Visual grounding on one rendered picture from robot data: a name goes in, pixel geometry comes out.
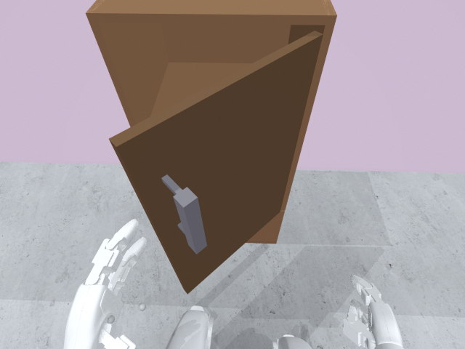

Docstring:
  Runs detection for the right robot hand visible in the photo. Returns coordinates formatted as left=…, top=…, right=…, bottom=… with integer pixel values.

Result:
left=343, top=275, right=403, bottom=349

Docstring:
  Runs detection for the left robot shin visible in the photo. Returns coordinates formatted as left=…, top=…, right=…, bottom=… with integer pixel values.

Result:
left=182, top=305, right=204, bottom=316

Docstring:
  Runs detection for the cupboard door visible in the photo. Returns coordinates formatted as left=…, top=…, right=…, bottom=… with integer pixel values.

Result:
left=109, top=31, right=323, bottom=294

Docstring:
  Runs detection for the handle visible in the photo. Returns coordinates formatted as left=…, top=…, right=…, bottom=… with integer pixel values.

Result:
left=161, top=175, right=207, bottom=254

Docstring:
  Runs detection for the left robot thigh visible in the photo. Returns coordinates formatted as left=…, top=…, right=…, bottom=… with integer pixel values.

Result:
left=166, top=310, right=214, bottom=349

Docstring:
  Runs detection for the left robot hand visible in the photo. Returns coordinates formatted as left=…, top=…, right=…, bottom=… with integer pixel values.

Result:
left=63, top=219, right=147, bottom=349

